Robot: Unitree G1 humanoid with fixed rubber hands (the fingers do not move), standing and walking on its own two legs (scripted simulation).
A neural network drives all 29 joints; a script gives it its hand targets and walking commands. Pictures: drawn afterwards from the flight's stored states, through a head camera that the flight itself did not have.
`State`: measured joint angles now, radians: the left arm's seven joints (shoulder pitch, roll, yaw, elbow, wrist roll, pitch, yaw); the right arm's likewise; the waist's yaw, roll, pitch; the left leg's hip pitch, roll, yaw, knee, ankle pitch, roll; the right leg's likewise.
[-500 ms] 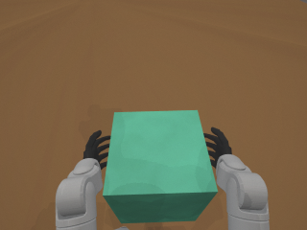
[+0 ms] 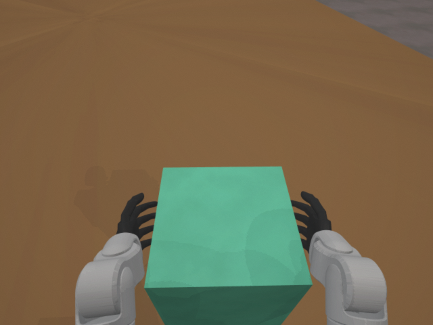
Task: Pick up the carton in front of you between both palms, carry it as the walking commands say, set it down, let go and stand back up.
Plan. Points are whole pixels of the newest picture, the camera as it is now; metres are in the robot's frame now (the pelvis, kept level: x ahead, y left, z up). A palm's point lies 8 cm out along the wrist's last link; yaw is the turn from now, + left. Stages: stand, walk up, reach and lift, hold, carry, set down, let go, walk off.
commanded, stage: carry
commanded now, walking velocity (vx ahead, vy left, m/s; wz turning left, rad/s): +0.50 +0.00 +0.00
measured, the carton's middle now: (222, 252) +0.25 -0.01 +0.02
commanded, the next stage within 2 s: none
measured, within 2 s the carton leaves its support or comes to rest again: neither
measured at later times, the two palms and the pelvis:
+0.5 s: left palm (168, 130) +0.54 +0.11 +0.07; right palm (284, 125) +0.57 -0.19 +0.07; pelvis +0.33 -0.06 +0.00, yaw +4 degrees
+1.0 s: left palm (161, 66) +0.90 +0.16 +0.07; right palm (248, 66) +0.89 -0.14 +0.08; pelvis +0.66 +0.01 +0.00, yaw +0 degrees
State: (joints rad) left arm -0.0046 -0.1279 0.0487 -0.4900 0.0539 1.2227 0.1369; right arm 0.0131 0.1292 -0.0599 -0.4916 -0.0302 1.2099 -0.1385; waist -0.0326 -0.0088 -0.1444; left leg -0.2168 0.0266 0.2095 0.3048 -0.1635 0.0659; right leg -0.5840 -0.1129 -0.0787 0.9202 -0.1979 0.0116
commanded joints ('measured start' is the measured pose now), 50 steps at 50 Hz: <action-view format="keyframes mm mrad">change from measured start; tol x32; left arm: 1 -375 -812 -625 -88 -238 -32 -102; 50 -289 -858 -666 -130 -251 -63 -131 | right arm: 1 -417 776 639 -108 286 -19 140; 50 -339 834 671 -163 278 -51 155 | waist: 1 19 121 -95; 13 39 143 -71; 16 63 -341 -271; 50 29 114 -184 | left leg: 1 163 249 -217 -232 -88 65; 13 234 180 3 154 516 -15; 16 -407 -57 -82 893 -285 -110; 18 -477 52 -206 1030 -265 -46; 35 -428 59 -18 230 166 -61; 40 119 -41 76 150 27 -26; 43 474 400 -724 -94 16 167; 50 196 271 -191 -78 454 51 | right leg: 1 -79 -15 -22 -160 96 22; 13 315 123 -210 -498 78 -42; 16 862 -318 617 -697 -29 -233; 39 651 -105 -147 -504 670 -70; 43 -43 110 43 403 -254 4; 50 76 18 3 31 -87 -16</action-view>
